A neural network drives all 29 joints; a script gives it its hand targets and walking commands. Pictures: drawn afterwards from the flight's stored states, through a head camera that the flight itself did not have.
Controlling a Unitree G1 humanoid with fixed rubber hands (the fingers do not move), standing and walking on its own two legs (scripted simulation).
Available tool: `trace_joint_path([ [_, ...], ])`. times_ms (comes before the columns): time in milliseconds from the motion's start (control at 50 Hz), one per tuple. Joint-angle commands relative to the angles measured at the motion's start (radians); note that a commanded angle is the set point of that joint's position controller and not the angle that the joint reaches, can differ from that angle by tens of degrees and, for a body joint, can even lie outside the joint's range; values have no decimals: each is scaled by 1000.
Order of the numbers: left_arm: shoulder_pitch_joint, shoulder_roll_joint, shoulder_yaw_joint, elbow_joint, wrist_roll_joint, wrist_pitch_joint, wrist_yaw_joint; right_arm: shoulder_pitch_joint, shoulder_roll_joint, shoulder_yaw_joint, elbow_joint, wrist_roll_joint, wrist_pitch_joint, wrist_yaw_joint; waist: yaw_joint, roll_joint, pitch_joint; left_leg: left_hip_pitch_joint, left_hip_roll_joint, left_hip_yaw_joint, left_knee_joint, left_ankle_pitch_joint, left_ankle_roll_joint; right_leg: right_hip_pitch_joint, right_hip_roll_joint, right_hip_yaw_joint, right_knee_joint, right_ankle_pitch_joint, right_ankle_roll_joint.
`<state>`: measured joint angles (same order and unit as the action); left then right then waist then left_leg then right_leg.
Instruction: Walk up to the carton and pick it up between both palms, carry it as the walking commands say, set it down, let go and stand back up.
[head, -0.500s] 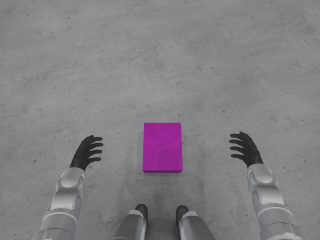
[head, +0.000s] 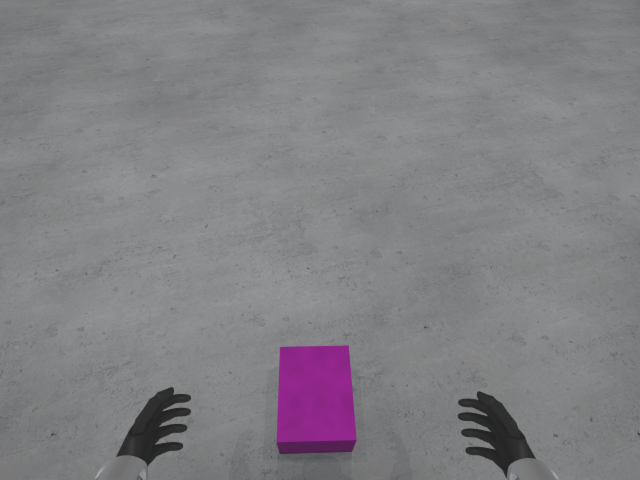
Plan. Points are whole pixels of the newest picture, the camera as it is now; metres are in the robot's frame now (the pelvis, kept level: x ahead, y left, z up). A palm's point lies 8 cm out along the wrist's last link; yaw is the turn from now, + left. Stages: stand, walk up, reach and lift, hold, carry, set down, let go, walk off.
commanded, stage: let go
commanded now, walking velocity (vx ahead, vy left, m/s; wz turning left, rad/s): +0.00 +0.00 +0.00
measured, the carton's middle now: (315, 398) +0.43 +0.00 -0.70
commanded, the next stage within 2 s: stand in 0.18 s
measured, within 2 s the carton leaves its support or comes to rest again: neither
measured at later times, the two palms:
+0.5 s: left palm out of the picture +0.14 +0.27 -0.11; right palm out of the picture +0.13 -0.27 -0.10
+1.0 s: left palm out of the picture +0.08 +0.27 -0.14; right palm out of the picture +0.09 -0.25 -0.13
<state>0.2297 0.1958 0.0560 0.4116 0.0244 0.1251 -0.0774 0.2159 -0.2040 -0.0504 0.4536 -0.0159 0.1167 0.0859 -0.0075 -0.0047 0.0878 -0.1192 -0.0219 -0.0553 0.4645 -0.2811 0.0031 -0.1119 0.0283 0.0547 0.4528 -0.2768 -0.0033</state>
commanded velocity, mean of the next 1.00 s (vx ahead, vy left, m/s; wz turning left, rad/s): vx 0.00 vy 0.00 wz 0.00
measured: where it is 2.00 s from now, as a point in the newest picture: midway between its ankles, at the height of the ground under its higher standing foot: outside the picture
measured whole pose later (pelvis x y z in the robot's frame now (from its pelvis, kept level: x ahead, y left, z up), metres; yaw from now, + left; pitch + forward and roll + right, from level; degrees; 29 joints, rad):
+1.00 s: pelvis +0.06 +0.01 -0.01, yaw +0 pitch +2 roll +0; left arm 0.36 0.27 -0.01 0.88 0.01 0.00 0.05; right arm 0.35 -0.25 0.00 0.87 -0.01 0.00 -0.04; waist 0.00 -0.01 -0.05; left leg -0.19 -0.03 -0.03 0.55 -0.40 0.02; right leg -0.18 0.01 0.04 0.55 -0.40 0.01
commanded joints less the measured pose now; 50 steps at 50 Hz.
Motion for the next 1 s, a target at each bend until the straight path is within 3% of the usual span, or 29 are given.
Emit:
trace_joint_path([
  [0, -51, 84, 24, -106, 9, 3, 7, -56, -88, -24, -103, -1, 2, 1, 2, 29, -20, 29, -23, 48, -80, 144, -22, -7, 21, -52, -76, 117, 16],
  [160, -28, 96, 14, -117, 15, 33, 33, -35, -100, -24, -98, 4, 9, -14, 1, 9, -46, 49, -29, 40, -76, 269, -25, 46, 28, -33, -53, 261, 22],
  [180, -6, 185, 27, 37, 18, -50, 59, 12, -157, -41, 52, -51, -58, -66, 1, -76, 1, -114, 86, -3, -90, -7, -39, -78, -95, 4, -75, -12, 54],
  [200, 27, 187, 20, 52, 30, -101, 84, 42, -187, -39, 72, -58, -95, -90, 8, -79, 9, -133, 95, -27, -103, -117, -43, -133, -111, 54, -101, -159, 48],
  [220, 23, 168, 13, 80, 31, -137, 94, 38, -181, -36, 88, -54, -124, -98, 6, -58, 22, -158, 96, -47, -95, -138, -40, -177, -112, 76, -103, -192, 41],
  [280, 3, 150, 4, 136, 15, -198, 94, 26, -141, -20, 132, -30, -183, -95, 6, 1, -108, -131, 111, -80, -64, -9, -23, -125, -118, 96, -54, -17, 23],
  [360, 20, 175, 4, 196, 8, -216, 93, 43, -160, -16, 177, -16, -204, -98, 5, 12, -210, -88, 118, -86, -7, 258, -11, -76, -124, 96, 10, 247, 13],
  [420, 65, 187, 0, 233, 3, -208, 99, 89, -172, -13, 208, -9, -197, -104, 5, 17, -215, -81, 111, -73, 26, 358, -6, -76, -115, 81, 39, 327, 11],
  [700, 154, 195, -24, 331, -11, -159, 118, 163, -183, 11, 287, 5, -150, -123, 9, 6, -158, -74, 95, -43, 77, 481, 14, -93, -100, 39, 89, 408, 0],
  [980, 190, 173, -44, 453, -10, -130, 126, 192, -162, 34, 410, 3, -122, -129, 7, 5, -85, -62, 92, -45, 30, 377, 29, -70, -101, 38, 40, 325, -13],
])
